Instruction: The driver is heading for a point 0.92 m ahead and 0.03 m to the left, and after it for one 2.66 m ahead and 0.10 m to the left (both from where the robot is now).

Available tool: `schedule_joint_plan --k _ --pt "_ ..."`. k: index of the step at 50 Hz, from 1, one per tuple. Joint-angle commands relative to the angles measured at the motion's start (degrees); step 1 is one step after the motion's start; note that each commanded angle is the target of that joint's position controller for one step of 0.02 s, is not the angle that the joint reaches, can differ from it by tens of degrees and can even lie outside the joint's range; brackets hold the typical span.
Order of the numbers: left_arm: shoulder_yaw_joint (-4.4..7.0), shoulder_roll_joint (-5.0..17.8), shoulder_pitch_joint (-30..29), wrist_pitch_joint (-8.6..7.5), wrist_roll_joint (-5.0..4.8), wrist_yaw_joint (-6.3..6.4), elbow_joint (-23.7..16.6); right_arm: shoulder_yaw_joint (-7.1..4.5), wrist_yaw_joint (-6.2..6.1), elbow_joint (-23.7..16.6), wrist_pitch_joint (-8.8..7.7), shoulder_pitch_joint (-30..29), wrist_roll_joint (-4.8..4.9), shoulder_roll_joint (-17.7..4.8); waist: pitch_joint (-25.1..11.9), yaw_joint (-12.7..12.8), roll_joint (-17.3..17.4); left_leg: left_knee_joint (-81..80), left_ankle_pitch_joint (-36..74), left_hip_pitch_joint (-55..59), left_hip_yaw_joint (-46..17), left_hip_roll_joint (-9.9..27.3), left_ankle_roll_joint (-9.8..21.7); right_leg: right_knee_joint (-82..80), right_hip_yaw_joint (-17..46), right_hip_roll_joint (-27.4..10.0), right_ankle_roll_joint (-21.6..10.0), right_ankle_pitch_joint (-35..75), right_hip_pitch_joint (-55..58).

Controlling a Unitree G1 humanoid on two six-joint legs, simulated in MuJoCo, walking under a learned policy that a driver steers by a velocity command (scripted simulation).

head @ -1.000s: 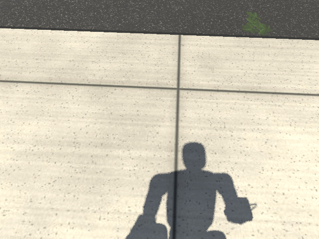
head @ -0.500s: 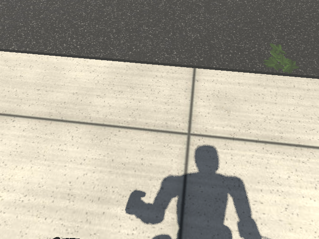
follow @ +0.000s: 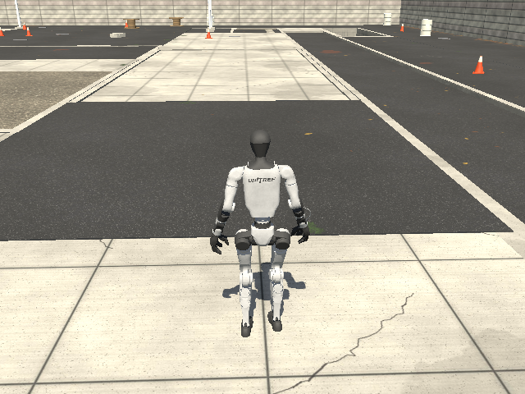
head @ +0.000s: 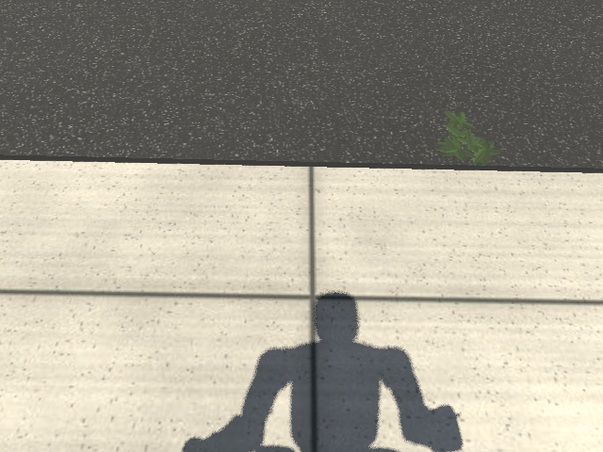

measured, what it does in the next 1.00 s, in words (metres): walks ahead: right foot, then left foot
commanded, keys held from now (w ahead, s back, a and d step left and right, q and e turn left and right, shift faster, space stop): e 0.06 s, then no key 0.14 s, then w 0.28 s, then w+q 0.52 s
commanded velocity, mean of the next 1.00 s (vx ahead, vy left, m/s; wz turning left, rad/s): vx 0.29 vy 0.00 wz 0.03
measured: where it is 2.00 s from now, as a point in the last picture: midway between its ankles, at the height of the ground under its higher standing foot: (297, 318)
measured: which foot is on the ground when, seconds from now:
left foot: down 0.00-0.42, up 0.44-0.84, down 0.86-1.00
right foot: down 0.00-0.00, up 0.02-0.40, down 0.42-0.88, up 0.90-1.00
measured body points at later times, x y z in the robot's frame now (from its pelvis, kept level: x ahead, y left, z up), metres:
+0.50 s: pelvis +0.03 -0.02 +0.01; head +0.03 -0.03 +0.46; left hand +0.14 +0.23 -0.12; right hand +0.02 -0.29 -0.13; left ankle +0.03 +0.10 -0.70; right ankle -0.04 -0.10 -0.73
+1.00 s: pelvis +0.26 +0.02 -0.01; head +0.29 +0.02 +0.44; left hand +0.29 +0.27 -0.15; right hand +0.40 -0.24 -0.13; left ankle +0.31 +0.06 -0.73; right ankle +0.15 -0.12 -0.63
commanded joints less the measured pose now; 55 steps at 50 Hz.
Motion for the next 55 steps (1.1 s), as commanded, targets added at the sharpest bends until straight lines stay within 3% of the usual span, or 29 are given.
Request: schedule_joint_plan --k 1,2,3,4,6,10,12,14,15,17,20,21,22,23,24,26,28,34,38,40,42,43,44,45,46,48,49,51,55 --pt "0.63 2.25 0.83 -0.56 -1.09 0.74 -5.2 -3.52 -0.84 -3.89 -0.73 1.49 -1.01 -15.49 -1.31 -0.77 15.96 -19.24 5.68 8.19 -26.29 25.22 10.16 15.36 -3.59 3.14 1.33 -23.35 -13.17" --pt "1.66 7.17 0.05 -0.45 0.98 0.88 -4.29 -3.21 -0.51 -3.83 -0.51 2.22 -1.36 -12.43 -1.59 -1.38 8.98 -16.26 15.81 4.23 -22.72 25.97 13.73 27.0 -3.33 -2.22 2.01 -23.93 -10.52" --pt "2.2 7.53 1.07 -0.19 0.8 0.59 -3.24 -2.1 -0.27 -4.53 -0.57 0.06 -0.89 -8.48 -1.53 0.37 5.43 -14.7 20.35 3.16 -16.8 22.15 13.05 31.32 -3.03 -2.76 2.18 -21.09 -8.82" --pt "2.17 6.75 2.28 0.3 0.88 0.4 -2.3 -1.62 -0.03 -4.88 -0.56 -1.54 -0.8 -6.71 -0.79 1.28 4.76 -13.55 23.19 2.64 -11.15 18.21 11.29 34.61 -3.37 -3.02 2.78 -18.05 -8.16" --pt "1.89 5.74 2.94 1.1 0.95 -0.23 -1.85 -1.51 -0.04 -5.18 -0.77 -0.97 -0.85 -6.59 -1.69 0.74 9.05 -11.63 29.59 6.27 -5.67 14.54 10.19 37.78 -3.91 -2.5 4.03 -15.47 -9.69" --pt "0.81 4.06 -1.68 1.59 0.2 -0.44 -3.02 -2.0 0.44 -2.89 -1.08 5.0 -0.74 -7.64 -2.76 -2.62 9.55 -9.26 35.91 13.59 -4.73 15.31 11.6 29.88 -3.79 -2.63 5.62 -15.56 -10.34" --pt "0.05 3.37 -2.86 1.57 0.5 -0.63 -3.0 -2.46 1.03 -1.92 -1.29 7.14 -1.0 -8.66 -3.93 -4.18 10.87 -11.87 19.01 14.74 -6.15 15.46 11.53 22.97 -5.24 -3.64 4.99 -15.89 -8.09" --pt "-0.51 3.25 -5.85 1.23 0.87 -1.13 -3.74 -2.94 1.79 -0.89 -1.26 8.51 -1.31 -9.64 -1.94 -5.72 11.94 -15.92 -1.51 12.69 -8.68 15.52 11.78 16.58 -7.21 -4.44 3.67 -17.52 -5.66" --pt "-0.75 3.19 -6.88 0.95 0.9 -1.28 -3.95 -3.16 2.16 -0.4 -1.2 8.77 -1.51 -9.99 -0.41 -5.93 12.09 -17.25 -6.33 11.21 -9.51 15.76 11.91 13.46 -8.29 -4.59 2.92 -18.67 -4.11" --pt "-1.14 3.0 -6.95 0.04 0.68 -1.15 -3.56 -3.71 2.84 0.54 -1.11 9.21 -1.65 -10.79 1.17 -5.55 10.97 -17.87 -8.1 8.23 -9.84 16.18 12.06 6.93 -10.44 -4.5 1.24 -19.29 0.95" --pt "-1.59 1.65 1.67 -2.21 0.56 -0.32 0.75 -3.94 3.03 1.44 -0.84 7.4 -0.49 -9.8 1.33 -0.05 6.72 -11.54 -7.37 -2.28 -5.55 12.84 9.33 -11.17 -12.46 -3.81 -2.3 -6.84 20.07" --pt "-1.15 3.87 6.68 -3.16 0.9 0.21 2.62 -3.17 2.99 0.59 -1.28 5.68 -0.46 -6.76 -0.51 2.06 1.76 -4.25 -9.95 -11.44 -1.78 9.96 6.93 -13.08 -5.04 -9.45 -3.34 -10.13 30.68" --pt "-0.07 9.51 11.91 -3.71 1.29 0.78 2.9 -1.58 3.4 -2.3 -1.94 2.65 -0.36 -1.06 -2.79 4.46 -11.42 12.83 -14.99 -23.24 6.72 2.9 3.63 -19.62 16.46 -24.75 -6.79 -27.16 37.31" --pt "1.1 13.09 11.89 -3.81 0.78 0.87 3.82 -2.76 3.22 -3.93 -2.07 -2.02 -1.44 -6.37 6.33 5.19 -9.84 18.82 -14.36 -30.37 5.47 2.5 3.54 -23.43 24.64 -30.49 -12.14 -28.85 27.61" --pt "0.14 9.37 7.9 -4.11 0.68 0.74 3.17 -3.62 3.73 -3.39 -2.12 -2.08 -1.2 -8.6 9.87 2.43 -4.72 22.76 -9.24 -30.46 2.24 5.5 3.59 -23.48 20.43 -27.47 -12.27 -28.6 24.96" --pt "-0.84 5.69 2.68 -5.08 0.57 0.55 1.79 -3.68 4.99 -0.34 -2.39 3.28 -0.52 -7.81 8.34 -1.16 -5.73 25.07 -2.34 -28.02 1.63 6.38 2.96 -24.67 10.12 -22.09 -8.56 -18.47 24.27" --pt "-1.35 3.96 3.89 -6.31 0.74 0.64 2.65 -3.59 5.52 0.87 -2.06 4.03 -1.15 -6.54 6.21 -1.4 -4.85 28.75 1.92 -26.63 1.58 5.59 2.35 -23.86 2.26 -19.66 -7.38 -4.72 24.07" --pt "-2.17 2.65 7.03 -7.64 0.71 0.58 5.14 -2.51 6.11 -2.43 -1.66 -4.12 -1.34 -3.51 7.59 -0.65 -3.99 21.88 10.45 -27.14 3.05 4.06 1.07 -22.94 -9.56 -18.61 -6.48 15.18 20.84" --pt "-2.25 4.26 9.06 -8.05 0.47 1.23 6.93 -1.37 6.84 -5.58 -1.62 -9.72 -1.56 -2.19 8.16 0.14 -3.51 10.21 11.8 -20.47 8.62 3.62 3.89 -21.73 -13.48 -20.44 -5.78 26.42 22.16" --pt "-2.09 5.77 8.64 -7.95 0.62 1.63 7.3 -1.71 6.48 -5.28 -1.59 -6.92 -1.49 -3.2 5.16 -1.83 -4.39 7.79 8.62 -14.71 11.05 0.68 6.51 -14.31 -15.89 -21.1 -4.69 46.19 25.6" --pt "-1.62 7.6 8.0 -7.04 1.08 2.04 7.11 -2.85 6.03 -2.41 -1.84 3.44 -1.54 -5.65 -2.01 -6.39 -5.56 6.45 4.01 -3.46 11.89 -3.01 9.03 2.29 -17.6 -21.56 -3.8 58.85 26.5" --pt "-1.56 8.04 7.9 -6.65 0.89 2.05 6.72 -3.86 5.63 0.3 -2.24 11.73 -1.94 -7.51 -6.73 -9.92 -4.29 2.49 4.82 8.5 10.42 -4.04 10.76 14.86 -18.68 -20.61 -2.98 52.48 21.02" --pt "-2.08 6.47 8.42 -6.84 0.81 1.66 5.06 -5.47 4.71 1.7 -2.26 18.86 -2.53 -12.19 -11.97 -12.38 1.69 -0.4 -3.92 21.55 -3.47 5.95 14.07 32.34 -19.27 -18.07 -1.93 31.6 8.97" --pt "-2.78 1.14 9.92 -7.46 -0.54 0.42 1.77 -6.6 4.42 0.28 -1.71 16.15 -1.62 -16.58 -17.84 -7.56 16.89 -9.47 -6.15 34.29 -38.82 22.01 23.24 54.89 -15.46 -4.23 1.11 -18.32 -13.06" --pt "-1.72 6.56 3.48 -8.15 0.38 0.18 0.35 -6.63 4.58 0.52 -1.36 14.55 0.28 -15.65 -15.95 -9.24 6.46 -12.91 -3.1 31.79 -38.98 21.0 22.86 57.32 -4.87 -6.81 -0.04 -15.65 -18.6" --pt "-2.15 4.92 0.68 -9.2 -0.08 -0.08 -0.99 -5.25 3.95 0.81 -1.61 9.34 0.02 -10.41 -2.86 -4.99 -0.53 -14.8 7.42 15.66 -25.2 17.83 19.2 48.51 -5.5 -12.07 -0.36 -8.63 -17.65" --pt "-2.15 4.26 0.25 -8.49 0.72 0.0 -1.31 -4.81 3.67 0.85 -2.05 7.63 0.01 -9.21 -0.69 -3.05 -1.16 -15.37 11.56 10.12 -21.04 14.78 17.53 44.37 -5.06 -13.5 0.22 -8.78 -14.63" --pt "-2.4 3.17 2.81 -6.16 2.12 -0.21 -0.93 -4.25 3.58 0.56 -2.91 6.1 0.21 -8.15 -0.67 -0.56 0.36 -16.76 16.26 4.47 -15.92 11.44 16.56 39.89 -5.58 -14.03 1.83 -9.15 -9.89" --pt "-2.38 2.6 -2.36 -4.41 2.24 -0.78 -3.25 -4.29 3.69 1.65 -3.98 9.46 0.47 -9.07 1.62 -1.54 2.35 -20.37 15.3 2.56 -12.16 9.03 15.37 30.1 -8.17 -14.92 4.39 -1.69 -14.0"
